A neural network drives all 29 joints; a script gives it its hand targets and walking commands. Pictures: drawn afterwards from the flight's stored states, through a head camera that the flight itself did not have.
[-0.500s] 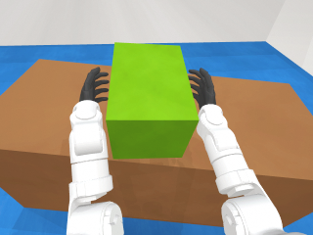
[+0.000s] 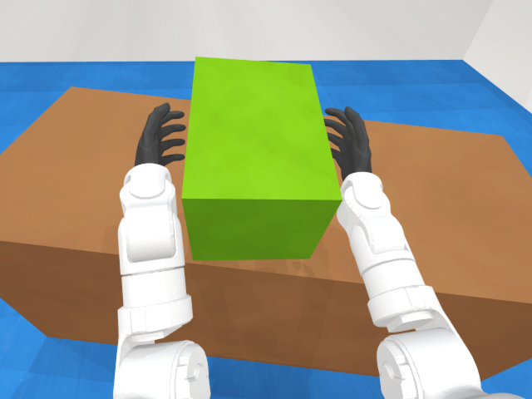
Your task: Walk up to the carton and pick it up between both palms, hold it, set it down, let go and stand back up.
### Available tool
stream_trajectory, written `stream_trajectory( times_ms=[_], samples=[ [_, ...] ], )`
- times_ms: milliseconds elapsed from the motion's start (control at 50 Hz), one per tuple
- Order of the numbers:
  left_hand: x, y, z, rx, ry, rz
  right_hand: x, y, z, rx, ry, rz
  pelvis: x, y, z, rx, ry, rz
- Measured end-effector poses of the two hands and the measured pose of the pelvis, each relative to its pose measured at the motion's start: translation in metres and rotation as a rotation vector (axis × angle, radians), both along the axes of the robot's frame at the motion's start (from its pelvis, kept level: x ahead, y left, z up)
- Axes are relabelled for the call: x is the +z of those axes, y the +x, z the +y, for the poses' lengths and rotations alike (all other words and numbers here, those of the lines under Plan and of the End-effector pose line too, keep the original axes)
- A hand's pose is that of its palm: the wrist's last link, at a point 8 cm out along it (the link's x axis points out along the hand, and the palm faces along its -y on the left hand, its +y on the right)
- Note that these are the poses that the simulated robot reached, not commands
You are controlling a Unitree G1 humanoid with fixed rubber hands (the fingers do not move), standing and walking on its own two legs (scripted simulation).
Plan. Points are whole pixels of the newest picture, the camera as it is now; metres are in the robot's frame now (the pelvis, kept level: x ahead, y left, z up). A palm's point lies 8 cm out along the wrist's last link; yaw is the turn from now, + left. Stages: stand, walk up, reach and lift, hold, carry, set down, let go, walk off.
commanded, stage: hold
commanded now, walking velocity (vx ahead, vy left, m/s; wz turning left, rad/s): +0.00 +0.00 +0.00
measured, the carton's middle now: (253, 159) +0.42 +0.01 +0.14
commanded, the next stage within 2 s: none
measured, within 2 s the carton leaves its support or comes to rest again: neither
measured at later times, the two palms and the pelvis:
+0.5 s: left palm (153, 166) +0.36 +0.15 +0.18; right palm (353, 170) +0.36 -0.13 +0.17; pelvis +0.00 +0.00 +0.00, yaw -1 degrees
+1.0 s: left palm (155, 163) +0.36 +0.15 +0.19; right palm (355, 168) +0.36 -0.13 +0.17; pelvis +0.00 +0.00 +0.00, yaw +0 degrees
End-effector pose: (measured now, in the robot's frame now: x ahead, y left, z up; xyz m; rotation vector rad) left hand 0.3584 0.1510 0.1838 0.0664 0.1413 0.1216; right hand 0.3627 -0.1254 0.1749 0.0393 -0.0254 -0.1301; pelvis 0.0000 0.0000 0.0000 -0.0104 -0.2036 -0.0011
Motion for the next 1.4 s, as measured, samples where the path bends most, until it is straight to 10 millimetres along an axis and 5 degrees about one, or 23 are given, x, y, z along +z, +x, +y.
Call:
stream_trajectory(
  times_ms=[80,240,380,540,700,900,1400],
  samples=[
    [0.006,0.000,-0.003,-0.011,0.005,-0.016,0.010,-0.002,-0.003,-0.006,-0.021,-0.016,0.000,0.003,-0.001,0.002,0.000,-0.018],
    [-0.006,-0.001,-0.006,-0.029,-0.009,0.046,-0.007,-0.007,-0.006,-0.020,-0.014,0.050,0.000,0.005,-0.002,-0.008,0.003,-0.035],
    [0.005,-0.007,-0.004,-0.020,0.014,-0.004,0.005,-0.009,-0.003,-0.007,0.003,-0.002,-0.001,0.001,-0.001,-0.001,-0.001,-0.039],
    [-0.005,0.000,0.000,-0.003,-0.005,0.062,-0.011,0.000,0.001,-0.001,-0.023,0.066,0.000,-0.004,-0.002,-0.014,0.007,-0.012],
    [0.000,-0.002,-0.003,-0.016,-0.012,-0.004,0.006,-0.003,-0.003,-0.006,-0.028,-0.002,0.000,0.000,-0.005,0.005,0.001,-0.016],
    [-0.005,-0.001,-0.006,-0.028,-0.001,0.042,-0.007,-0.007,-0.006,-0.022,-0.009,0.046,-0.001,0.001,-0.001,-0.005,0.002,-0.025],
    [0.001,-0.006,-0.001,-0.013,-0.013,0.003,0.003,-0.008,-0.001,-0.010,-0.013,0.007,-0.001,0.004,0.000,0.004,-0.002,-0.030]
  ],
)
